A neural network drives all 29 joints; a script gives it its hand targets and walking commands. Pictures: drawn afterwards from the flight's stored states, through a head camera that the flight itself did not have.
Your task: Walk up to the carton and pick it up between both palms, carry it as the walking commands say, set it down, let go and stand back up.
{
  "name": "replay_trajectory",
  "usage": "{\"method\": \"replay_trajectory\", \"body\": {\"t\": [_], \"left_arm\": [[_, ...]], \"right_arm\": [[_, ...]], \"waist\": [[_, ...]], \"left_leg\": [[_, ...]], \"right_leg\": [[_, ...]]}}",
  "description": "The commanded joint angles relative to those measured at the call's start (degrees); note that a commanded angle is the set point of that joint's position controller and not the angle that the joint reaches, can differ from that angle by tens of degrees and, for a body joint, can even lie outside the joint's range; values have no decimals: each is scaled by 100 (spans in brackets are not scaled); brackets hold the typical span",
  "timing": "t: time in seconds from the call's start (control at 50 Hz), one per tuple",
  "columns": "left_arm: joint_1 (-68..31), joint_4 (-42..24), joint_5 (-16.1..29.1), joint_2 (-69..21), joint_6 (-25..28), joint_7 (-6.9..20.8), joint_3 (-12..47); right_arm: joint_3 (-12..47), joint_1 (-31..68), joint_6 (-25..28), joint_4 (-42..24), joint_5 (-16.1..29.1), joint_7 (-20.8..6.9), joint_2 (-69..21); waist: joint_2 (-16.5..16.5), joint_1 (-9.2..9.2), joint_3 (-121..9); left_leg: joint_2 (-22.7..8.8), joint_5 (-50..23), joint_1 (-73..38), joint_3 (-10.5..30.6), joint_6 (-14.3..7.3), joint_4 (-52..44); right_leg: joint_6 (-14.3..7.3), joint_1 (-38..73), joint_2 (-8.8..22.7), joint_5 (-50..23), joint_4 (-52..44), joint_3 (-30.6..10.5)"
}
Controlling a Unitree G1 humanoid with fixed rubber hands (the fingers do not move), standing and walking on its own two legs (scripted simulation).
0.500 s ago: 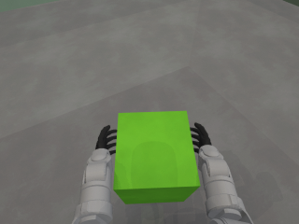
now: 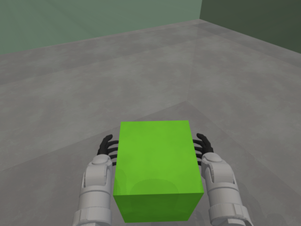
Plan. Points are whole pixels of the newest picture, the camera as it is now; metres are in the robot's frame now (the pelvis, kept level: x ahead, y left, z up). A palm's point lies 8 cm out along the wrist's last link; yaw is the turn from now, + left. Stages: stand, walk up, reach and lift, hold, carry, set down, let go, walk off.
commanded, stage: reach and lift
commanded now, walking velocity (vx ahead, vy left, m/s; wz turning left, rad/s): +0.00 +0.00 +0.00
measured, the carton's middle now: (155, 173) +0.30 +0.00 -0.03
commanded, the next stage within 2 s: hold in 1.10 s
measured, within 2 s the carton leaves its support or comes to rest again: neither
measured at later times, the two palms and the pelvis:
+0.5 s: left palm (105, 159) +0.29 +0.14 +0.05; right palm (211, 159) +0.29 -0.15 +0.05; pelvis -0.01 +0.00 +0.00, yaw -1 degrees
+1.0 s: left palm (104, 161) +0.29 +0.14 +0.05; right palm (210, 160) +0.28 -0.15 +0.05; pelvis +0.00 +0.00 +0.00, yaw +0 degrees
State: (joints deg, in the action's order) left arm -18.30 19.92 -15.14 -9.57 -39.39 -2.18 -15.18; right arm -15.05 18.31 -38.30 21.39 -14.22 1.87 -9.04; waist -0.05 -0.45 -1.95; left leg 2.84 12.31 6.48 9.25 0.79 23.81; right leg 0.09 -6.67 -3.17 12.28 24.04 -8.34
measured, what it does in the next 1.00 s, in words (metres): stands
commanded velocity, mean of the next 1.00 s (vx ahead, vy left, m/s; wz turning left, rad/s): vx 0.00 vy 0.00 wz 0.00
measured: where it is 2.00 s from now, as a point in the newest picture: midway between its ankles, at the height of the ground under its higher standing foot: outside the picture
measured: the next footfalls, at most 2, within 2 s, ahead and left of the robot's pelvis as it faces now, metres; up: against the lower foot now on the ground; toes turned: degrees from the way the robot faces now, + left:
none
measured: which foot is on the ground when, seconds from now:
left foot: down 0.00-1.00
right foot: down 0.00-1.00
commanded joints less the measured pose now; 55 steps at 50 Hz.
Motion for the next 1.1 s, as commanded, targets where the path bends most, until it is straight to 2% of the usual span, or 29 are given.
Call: {"method": "replay_trajectory", "body": {"t": [0.0,0.18,0.32,0.5,0.86,1.08], "left_arm": [[-3117,-84,1442,-5828,-25,1386,3268],[-3376,8,1470,-5762,-165,1480,3175],[-3624,69,1474,-5819,-125,1461,3137],[-3536,-21,1478,-5853,-122,1438,3203],[-2833,-545,1560,-5713,-161,1470,3495],[-2696,-683,1593,-5659,-202,1484,3543]], "right_arm": [[3321,3347,-22,-230,1502,-1497,-5623],[3176,3520,-225,-270,1407,-1556,-5600],[3148,3751,-205,-169,1404,-1609,-5645],[3190,3648,-190,-173,1434,-1621,-5676],[3484,2974,-284,-820,1497,-1525,-5591],[3492,2794,-337,-921,1494,-1537,-5575]], "waist": [[26,1,-1276],[-16,88,-1011],[-23,73,-1083],[10,66,-1196],[-17,81,-1255],[-3,79,-1175]], "left_leg": [[218,-930,-407,-475,23,-359],[180,-488,-355,-508,7,-434],[151,-313,-326,-506,14,-434],[159,-524,-442,-477,40,-404],[202,-1096,-563,-405,44,-406],[205,-1011,-517,-402,30,-433]], "right_leg": [[14,424,-140,-862,-407,392],[32,421,-104,-514,-468,397],[25,406,-116,-377,-397,398],[25,408,-135,-596,-376,370],[85,607,-151,-1191,-429,313],[74,579,-148,-1085,-456,320]]}}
